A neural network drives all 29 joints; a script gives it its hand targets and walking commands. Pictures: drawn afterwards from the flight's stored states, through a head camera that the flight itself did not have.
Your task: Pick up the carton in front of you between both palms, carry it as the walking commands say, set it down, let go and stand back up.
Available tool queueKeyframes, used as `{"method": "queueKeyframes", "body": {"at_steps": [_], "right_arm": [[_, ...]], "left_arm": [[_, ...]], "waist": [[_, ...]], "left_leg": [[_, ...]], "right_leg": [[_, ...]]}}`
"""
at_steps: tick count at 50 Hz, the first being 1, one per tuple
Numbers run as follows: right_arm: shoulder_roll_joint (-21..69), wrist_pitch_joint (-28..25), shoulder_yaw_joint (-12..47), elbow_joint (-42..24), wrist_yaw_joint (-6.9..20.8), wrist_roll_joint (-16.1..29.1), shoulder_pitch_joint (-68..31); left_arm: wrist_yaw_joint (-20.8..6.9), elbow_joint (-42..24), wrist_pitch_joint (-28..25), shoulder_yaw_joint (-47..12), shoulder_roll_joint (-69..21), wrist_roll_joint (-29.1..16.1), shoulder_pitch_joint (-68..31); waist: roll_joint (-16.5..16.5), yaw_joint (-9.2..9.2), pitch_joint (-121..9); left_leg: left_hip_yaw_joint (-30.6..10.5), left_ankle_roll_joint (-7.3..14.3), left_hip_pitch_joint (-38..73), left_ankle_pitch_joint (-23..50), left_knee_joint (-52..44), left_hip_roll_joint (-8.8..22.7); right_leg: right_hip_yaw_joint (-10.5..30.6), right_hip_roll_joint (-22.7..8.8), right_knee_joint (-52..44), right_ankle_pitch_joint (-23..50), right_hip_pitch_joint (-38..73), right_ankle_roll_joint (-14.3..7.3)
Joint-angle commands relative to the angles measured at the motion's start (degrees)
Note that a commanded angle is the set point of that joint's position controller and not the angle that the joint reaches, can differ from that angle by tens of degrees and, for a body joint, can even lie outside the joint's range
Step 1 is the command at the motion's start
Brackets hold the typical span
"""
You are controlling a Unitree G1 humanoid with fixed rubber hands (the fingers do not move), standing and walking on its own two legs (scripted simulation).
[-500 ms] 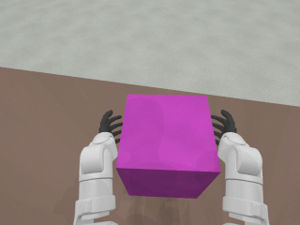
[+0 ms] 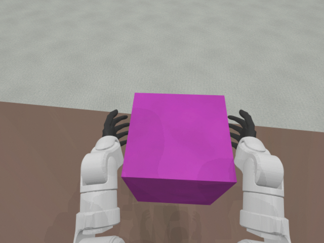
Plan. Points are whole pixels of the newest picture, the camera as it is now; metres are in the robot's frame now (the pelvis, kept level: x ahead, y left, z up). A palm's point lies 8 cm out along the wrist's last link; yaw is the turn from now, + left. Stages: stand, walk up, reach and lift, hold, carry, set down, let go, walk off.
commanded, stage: carry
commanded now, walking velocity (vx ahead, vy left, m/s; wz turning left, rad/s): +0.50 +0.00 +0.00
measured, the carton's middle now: (176, 154) +0.33 +0.00 +0.03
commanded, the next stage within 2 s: none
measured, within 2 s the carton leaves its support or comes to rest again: neither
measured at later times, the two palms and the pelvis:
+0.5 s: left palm (136, 77) +0.62 +0.13 +0.06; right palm (224, 76) +0.64 -0.18 +0.06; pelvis +0.31 -0.03 -0.04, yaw +2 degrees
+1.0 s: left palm (138, 38) +0.93 +0.16 +0.05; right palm (206, 36) +0.94 -0.16 +0.05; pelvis +0.61 -0.01 -0.06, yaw -1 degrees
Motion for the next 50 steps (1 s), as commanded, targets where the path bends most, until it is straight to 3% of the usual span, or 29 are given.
{"method": "queueKeyframes", "body": {"at_steps": [1, 4, 7, 10, 13, 16, 18, 20, 21, 22, 23, 24, 25, 26, 28, 30, 33, 37, 42, 44, 45, 47, 48, 49, 50], "right_arm": [[39.96, 0.10, 33.53, -5.42, 1.46, 10.42, -30.13], [42.69, -1.10, 36.09, -5.64, 2.91, 12.24, -32.60], [42.48, -1.98, 36.26, -4.84, 3.11, 12.09, -30.63], [41.29, -2.44, 35.72, -5.26, 2.81, 11.76, -29.07], [39.37, -2.13, 34.75, -5.17, 2.19, 10.82, -26.81], [37.75, -1.41, 33.82, -3.54, 1.64, 9.39, -24.33], [37.42, -0.93, 33.54, -2.35, 1.39, 8.84, -24.36], [37.89, -0.30, 33.62, -1.40, 1.27, 8.61, -25.36], [37.81, -0.09, 33.47, -0.97, 1.16, 8.42, -25.98], [37.64, 0.18, 33.20, -0.63, 0.91, 8.28, -27.06], [38.82, 0.57, 32.77, 1.41, 1.09, 8.22, -25.56], [38.93, 0.51, 32.44, 0.19, 1.00, 7.86, -26.02], [41.25, 0.09, 32.08, -0.32, 0.91, 7.91, -29.23], [42.90, -0.47, 31.45, -0.41, 0.93, 7.48, -30.81], [44.69, -1.62, 30.62, 0.74, 1.26, 6.05, -30.57], [44.81, -2.79, 31.02, 1.50, 1.48, 5.21, -28.62], [43.72, -4.17, 31.92, 1.14, 1.36, 4.98, -26.32], [42.23, -4.85, 33.25, -1.40, 1.18, 6.23, -25.38], [37.75, -3.55, 33.16, -4.72, 0.54, 7.19, -24.86], [35.80, -2.38, 32.38, -4.95, 0.35, 6.99, -24.10], [35.02, -1.83, 31.78, -4.86, 0.30, 6.78, -23.74], [33.34, -0.90, 30.06, -3.81, 0.11, 6.04, -22.64], [32.56, -0.55, 29.09, -3.04, -0.01, 5.45, -21.59], [31.43, -0.12, 27.93, -2.62, -0.04, 4.76, -20.19], [30.11, 0.25, 26.78, -1.67, -0.46, 4.23, -21.17]], "left_arm": [[0.04, -4.50, 0.02, -30.17, -42.10, -6.34, -29.79], [-0.31, -2.68, -0.91, -29.57, -43.36, -3.65, -28.80], [-0.24, -2.68, -1.93, -30.31, -43.32, -2.96, -28.11], [-0.17, -4.32, -2.41, -31.42, -42.76, -3.72, -28.43], [-0.03, -5.23, -2.08, -31.81, -41.30, -4.34, -27.73], [0.06, -4.54, -1.12, -31.05, -39.35, -3.87, -25.92], [-0.01, -3.60, -0.53, -30.05, -38.29, -3.39, -25.53], [0.02, -1.50, -0.16, -28.54, -37.31, -2.47, -23.65], [0.04, -0.72, -0.08, -27.66, -37.18, -1.84, -23.01], [-0.02, 0.29, 0.07, -26.46, -36.43, -1.19, -21.71], [0.43, 1.03, 0.02, -26.19, -35.19, -1.52, -24.96], [0.18, 2.03, -0.19, -27.85, -38.35, -3.05, -23.34], [-0.52, 0.42, -0.68, -29.13, -41.74, -4.53, -26.34], [-1.43, -0.96, -1.17, -30.88, -44.88, -6.45, -29.99], [-2.79, -3.14, -2.42, -34.37, -48.89, -8.99, -35.14], [-3.34, -3.72, -3.70, -35.76, -49.19, -9.73, -35.52], [-3.05, -3.28, -4.81, -35.99, -47.69, -9.07, -31.89], [-2.34, -4.22, -5.26, -35.65, -45.24, -8.31, -27.84], [-1.19, -6.08, -4.31, -34.81, -40.90, -7.94, -25.37], [-0.76, -5.69, -3.38, -34.13, -39.35, -7.57, -24.30], [-0.61, -5.50, -2.88, -33.89, -38.95, -7.46, -24.41], [-0.45, -4.97, -1.77, -33.80, -38.54, -7.49, -25.36], [-0.41, -4.87, -1.27, -33.99, -38.20, -7.67, -26.49], [-0.28, -5.11, -0.78, -33.85, -37.81, -7.77, -27.67], [-0.09, -4.26, -0.02, -34.09, -39.09, -8.05, -27.87]], "waist": [[1.40, -1.12, -19.73], [3.38, -0.09, -19.21], [5.29, -1.09, -18.99], [5.96, -2.08, -18.03], [5.86, -3.10, -16.30], [5.82, -4.25, -14.72], [6.65, -3.07, -13.86], [5.97, 1.05, -16.91], [2.87, 3.47, -19.57], [-3.77, 3.80, -22.93], [-17.88, 3.86, -28.46], [-13.71, 5.38, -28.26], [-10.22, 5.36, -24.37], [-3.47, 4.46, -21.51], [-0.97, 2.43, -19.44], [-2.67, 2.04, -19.31], [-3.89, 3.01, -19.72], [-4.75, 4.70, -18.55], [-5.29, 6.68, -15.14], [-6.18, 7.16, -13.69], [-6.80, 6.60, -13.31], [-7.18, 2.77, -15.90], [-4.98, 0.15, -19.10], [0.69, -0.66, -22.98], [11.44, 0.41, -24.79]], "left_leg": [[-30.01, 7.04, 28.71, 9.82, -12.95, 19.57], [-23.55, 5.70, 23.98, 11.23, -14.35, 17.17], [-18.98, 4.74, 28.03, 23.31, -12.87, 15.96], [-15.32, 3.32, 31.49, 30.74, -11.83, 13.99], [-12.06, 2.22, 32.98, 34.39, -10.48, 11.18], [-9.79, 1.74, 34.08, 32.69, -8.44, 9.17], [-9.17, 0.73, 31.71, 32.14, -5.37, 9.70], [-5.93, -1.68, 28.62, 35.42, 6.08, 9.25], [-3.43, -3.11, 22.26, 25.97, 16.70, 7.45], [-2.21, -4.30, 10.27, 1.92, 28.42, 4.62], [-5.84, -7.44, -10.25, -26.92, 47.61, -3.00], [-9.18, -5.76, -15.90, -25.46, 51.59, -0.60], [-9.94, -4.87, -17.72, -23.27, 49.91, 1.42], [-9.67, -4.82, -15.98, -20.12, 45.49, 2.85], [-9.87, -4.91, -11.33, -16.45, 37.99, 5.07], [-8.70, -5.24, -10.47, -15.13, 32.96, 5.61], [-7.39, -5.96, -15.65, -10.55, 25.70, 6.59], [-5.18, -6.29, -18.15, -0.85, 16.14, 6.17], [-0.70, -5.51, -14.60, 8.26, 0.99, 2.31], [0.29, -4.46, -10.45, 11.56, -5.24, 1.30], [0.44, -3.60, -6.47, 12.44, -7.81, 0.88], [1.31, -2.15, 6.57, 13.35, -11.78, -0.38], [0.50, -2.12, 16.96, 15.62, -12.55, 1.20], [-8.16, -2.48, 29.66, 25.51, -6.75, 9.11], [-26.50, 2.47, 42.72, 45.70, 0.11, 22.44]], "right_leg": [[3.73, -4.66, 1.75, 3.76, -20.29, -0.33], [2.06, -5.73, -5.98, 7.00, -17.47, 0.93], [0.36, -6.18, -12.73, 12.35, -21.57, 1.62], [-1.02, -6.26, -20.02, 19.64, -24.06, 1.52], [-3.37, -4.61, -29.77, 27.20, -22.51, 0.81], [-6.10, -2.47, -40.30, 33.28, -17.94, -0.11], [-6.21, -1.97, -45.68, 36.52, -10.94, -1.48], [-7.73, -0.86, -49.75, 37.66, 2.55, -2.31], [-5.97, -2.96, -48.97, 38.74, 12.85, -2.17], [5.89, -12.83, -40.62, 54.13, 24.57, -2.41], [30.26, -26.52, -41.40, 52.36, 40.55, -15.34], [35.30, -26.32, -45.63, 35.05, 37.87, -17.22], [31.67, -23.09, -47.95, 28.37, 32.49, -15.15], [27.30, -21.39, -49.48, 26.44, 25.61, -12.97], [22.51, -19.72, -51.72, 23.55, 16.06, -11.05], [18.80, -18.47, -52.19, 25.51, 13.90, -11.13], [15.52, -18.34, -50.91, 37.70, 19.34, -11.50], [9.85, -15.33, -49.18, 50.62, 25.08, -8.25], [4.93, -10.76, -46.81, 56.28, 28.83, -6.13], [4.32, -10.72, -46.12, 56.16, 28.80, -5.68], [3.75, -10.99, -44.94, 57.56, 27.54, -5.24], [1.09, -10.53, -35.30, 62.02, 24.33, -3.03], [-1.78, -9.05, -25.67, 56.25, 19.71, -1.45], [-2.79, -6.93, -14.06, 36.29, 8.49, -0.32], [-1.73, -0.74, -4.31, -0.55, -8.35, 0.95]]}}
